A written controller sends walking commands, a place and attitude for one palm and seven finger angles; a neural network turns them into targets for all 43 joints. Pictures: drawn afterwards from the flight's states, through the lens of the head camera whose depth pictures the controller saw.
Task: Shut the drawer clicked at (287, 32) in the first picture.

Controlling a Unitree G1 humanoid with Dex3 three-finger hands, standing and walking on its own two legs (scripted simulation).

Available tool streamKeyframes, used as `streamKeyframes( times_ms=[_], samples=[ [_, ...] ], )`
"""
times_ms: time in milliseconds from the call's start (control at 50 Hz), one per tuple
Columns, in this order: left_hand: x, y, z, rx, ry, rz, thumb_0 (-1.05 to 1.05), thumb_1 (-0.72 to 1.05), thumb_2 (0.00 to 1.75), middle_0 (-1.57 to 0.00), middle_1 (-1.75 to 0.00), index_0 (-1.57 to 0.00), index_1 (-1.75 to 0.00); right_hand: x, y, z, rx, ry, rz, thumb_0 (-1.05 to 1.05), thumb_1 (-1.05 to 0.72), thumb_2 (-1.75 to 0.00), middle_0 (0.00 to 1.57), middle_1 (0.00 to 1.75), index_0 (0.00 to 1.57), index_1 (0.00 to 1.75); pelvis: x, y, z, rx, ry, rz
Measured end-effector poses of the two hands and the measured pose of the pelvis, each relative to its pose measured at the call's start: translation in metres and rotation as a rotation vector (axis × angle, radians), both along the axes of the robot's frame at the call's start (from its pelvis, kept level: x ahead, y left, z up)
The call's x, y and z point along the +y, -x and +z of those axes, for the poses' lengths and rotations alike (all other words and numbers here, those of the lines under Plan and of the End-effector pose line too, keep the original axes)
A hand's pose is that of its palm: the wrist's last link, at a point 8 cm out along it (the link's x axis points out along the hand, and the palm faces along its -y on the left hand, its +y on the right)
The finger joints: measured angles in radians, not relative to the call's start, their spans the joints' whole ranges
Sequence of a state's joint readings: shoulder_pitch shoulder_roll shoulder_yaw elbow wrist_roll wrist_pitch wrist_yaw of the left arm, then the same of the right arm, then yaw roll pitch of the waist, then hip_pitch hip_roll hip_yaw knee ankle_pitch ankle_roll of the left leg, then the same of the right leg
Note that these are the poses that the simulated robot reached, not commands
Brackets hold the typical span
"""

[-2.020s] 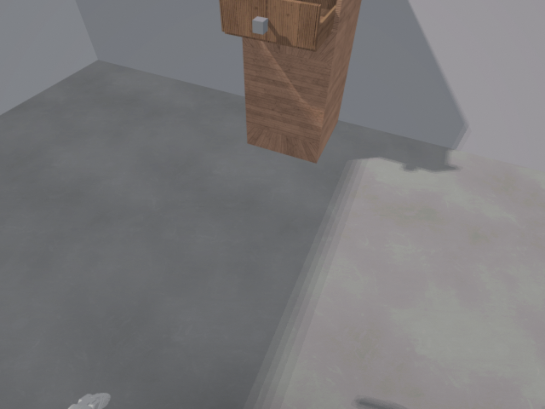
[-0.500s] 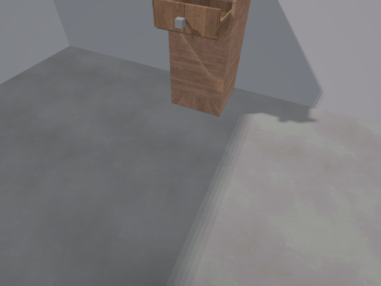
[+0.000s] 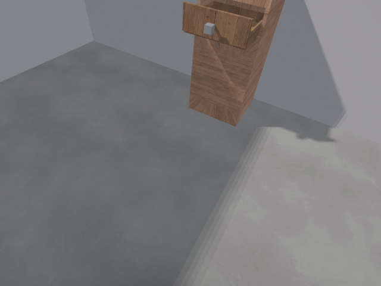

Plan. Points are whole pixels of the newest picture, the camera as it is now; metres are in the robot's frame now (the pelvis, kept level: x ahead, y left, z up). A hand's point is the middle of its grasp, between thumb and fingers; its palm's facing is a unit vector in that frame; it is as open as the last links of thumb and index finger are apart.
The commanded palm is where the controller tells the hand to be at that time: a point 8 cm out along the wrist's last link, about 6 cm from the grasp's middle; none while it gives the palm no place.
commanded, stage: walk to a spot facing it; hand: left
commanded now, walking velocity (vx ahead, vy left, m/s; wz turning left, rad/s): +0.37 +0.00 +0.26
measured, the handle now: (210, 27) +1.31 -0.04 +0.02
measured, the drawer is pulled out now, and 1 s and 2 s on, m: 0.22 0.22 0.22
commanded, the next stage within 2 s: turn to face it in 1.18 s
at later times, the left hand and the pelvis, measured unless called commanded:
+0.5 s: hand (134, 229) +0.30 +0.17 -0.17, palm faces +0.07 -0.98 -0.20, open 7.3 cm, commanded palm none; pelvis +0.20 -0.02 -0.02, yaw +6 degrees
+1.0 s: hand (128, 240) +0.28 +0.18 -0.19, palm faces +0.34 -0.93 -0.14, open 7.3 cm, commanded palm none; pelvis +0.41 +0.04 -0.01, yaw +15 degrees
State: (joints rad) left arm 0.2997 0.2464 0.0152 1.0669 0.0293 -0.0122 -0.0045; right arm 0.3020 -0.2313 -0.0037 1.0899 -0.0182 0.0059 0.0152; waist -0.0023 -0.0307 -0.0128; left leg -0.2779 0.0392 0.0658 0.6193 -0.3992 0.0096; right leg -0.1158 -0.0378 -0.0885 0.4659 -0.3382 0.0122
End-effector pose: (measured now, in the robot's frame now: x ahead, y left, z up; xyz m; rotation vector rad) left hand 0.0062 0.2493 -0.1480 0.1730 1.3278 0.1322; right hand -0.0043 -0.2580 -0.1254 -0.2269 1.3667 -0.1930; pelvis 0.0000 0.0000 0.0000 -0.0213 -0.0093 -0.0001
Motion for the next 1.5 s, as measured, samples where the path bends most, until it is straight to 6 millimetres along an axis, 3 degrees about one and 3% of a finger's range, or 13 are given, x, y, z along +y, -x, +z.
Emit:
streamKeyframes(
  times_ms=[80, 180, 320, 460, 540, 700, 840, 960, 1020, 1080, 1260, 1420, 1500],
  samples=[
    [0.004, 0.013, -0.011, 0.117, 0.03, 0.032, 0.0, 0.91, 0.9, -0.2, -0.3, -0.2, -0.3, 0.028, -0.004, -0.007, 0.006, -0.019, -0.03, 0.01, -0.91, -0.9, 0.2, 0.3, 0.2, 0.3, 0.014, -0.023, -0.006, 0.003, -0.012, 0.002],
    [0.002, -0.021, 0.0, 0.117, 0.048, 0.04, 0.01, 0.91, 0.9, -0.2, -0.3, -0.2, -0.3, 0.062, 0.004, 0.001, 0.093, -0.072, -0.075, 0.01, -0.91, -0.9, 0.2, 0.3, 0.2, 0.3, 0.018, -0.054, 0.006, 0.016, -0.019, 0.027],
    [-0.008, -0.121, 0.009, -0.016, 0.038, 0.054, 0.01, 0.92, 0.9, -0.2, -0.3, -0.2, -0.3, 0.081, -0.007, 0.002, 0.222, -0.135, -0.111, 0.01, -0.91, -0.9, 0.2, 0.3, 0.2, 0.3, 0.011, -0.107, 0.008, 0.017, -0.026, 0.058],
    [-0.03, -0.253, 0.009, -0.174, 0.008, 0.009, 0.01, 0.92, 0.9, -0.19, -0.3, -0.2, -0.3, 0.053, -0.064, -0.019, 0.275, -0.153, -0.123, 0.01, -0.91, -0.9, 0.2, 0.3, 0.2, 0.3, -0.015, -0.179, -0.01, 0.011, -0.033, 0.078],
    [-0.041, -0.295, 0.007, -0.271, -0.011, 0.054, 0.0, 0.92, 0.9, -0.2, -0.3, -0.2, -0.3, 0.019, -0.131, -0.034, 0.254, -0.131, -0.053, 0.01, -0.91, -0.9, 0.2, 0.3, 0.2, 0.3, -0.029, -0.215, -0.02, -0.004, -0.021, 0.128],
    [-0.04, -0.28, 0.015, -0.139, -0.031, 0.197, -0.02, 0.96, 0.9, -0.2, -0.3, -0.21, -0.3, -0.014, -0.343, -0.01, -0.068, -0.048, 0.121, 0.01, -0.92, -0.9, 0.19, 0.3, 0.19, 0.3, -0.03, -0.281, 0.002, 0.008, 0.002, 0.188],
    [-0.04, -0.25, 0.004, 0.06, 0.028, 0.3, -0.01, 0.93, 0.9, -0.2, -0.3, -0.2, -0.3, 0.029, -0.494, 0.013, -0.232, -0.057, 0.285, 0.01, -0.92, -0.9, 0.19, 0.3, 0.19, 0.3, -0.009, -0.341, 0.004, 0.014, 0.019, 0.23],
    [-0.031, -0.241, -0.014, 0.228, 0.099, 0.393, 0.0, 0.92, 0.9, -0.2, -0.3, -0.2, -0.3, 0.096, -0.586, 0.006, -0.301, -0.07, 0.403, 0.0, -0.91, -0.9, 0.19, 0.3, 0.19, 0.3, 0.032, -0.396, -0.013, 0.008, 0.014, 0.263],
    [-0.015, -0.265, -0.011, 0.248, 0.105, 0.392, 0.0, 0.91, 0.9, -0.2, -0.3, -0.2, -0.3, 0.116, -0.598, 0.005, -0.296, -0.08, 0.389, 0.0, -0.91, -0.9, 0.19, 0.3, 0.19, 0.3, 0.046, -0.418, -0.01, 0.002, 0.001, 0.265],
    [0.008, -0.312, -0.004, 0.185, 0.087, 0.377, 0.01, 0.91, 0.9, -0.2, -0.3, -0.2, -0.3, 0.126, -0.592, 0.005, -0.236, -0.086, 0.349, 0.0, -0.92, -0.9, 0.2, 0.3, 0.2, 0.3, 0.057, -0.441, 0.0, 0.001, -0.005, 0.273],
    [0.058, -0.487, 0.012, -0.08, 0.03, 0.307, 0.0, 0.91, 0.9, -0.19, -0.3, -0.2, -0.3, 0.099, -0.581, 0.005, -0.041, -0.024, 0.234, -0.01, -0.95, -0.9, 0.2, 0.3, 0.2, 0.3, 0.074, -0.515, 0.01, 0.001, -0.025, 0.283],
    [0.063, -0.631, 0.012, -0.195, -0.023, 0.187, 0.0, 0.91, 0.9, -0.19, -0.3, -0.2, -0.3, 0.09, -0.578, -0.024, 0.154, -0.068, 0.121, 0.0, -0.92, -0.9, 0.2, 0.3, 0.2, 0.3, 0.064, -0.596, -0.008, -0.018, -0.041, 0.244],
    [0.054, -0.664, 0.008, -0.206, -0.039, 0.168, 0.0, 0.91, 0.9, -0.19, -0.3, -0.2, -0.3, 0.085, -0.608, -0.039, 0.17, -0.083, 0.087, 0.01, -0.91, -0.9, 0.2, 0.3, 0.2, 0.3, 0.056, -0.623, -0.017, -0.025, -0.029, 0.216]
  ],
)
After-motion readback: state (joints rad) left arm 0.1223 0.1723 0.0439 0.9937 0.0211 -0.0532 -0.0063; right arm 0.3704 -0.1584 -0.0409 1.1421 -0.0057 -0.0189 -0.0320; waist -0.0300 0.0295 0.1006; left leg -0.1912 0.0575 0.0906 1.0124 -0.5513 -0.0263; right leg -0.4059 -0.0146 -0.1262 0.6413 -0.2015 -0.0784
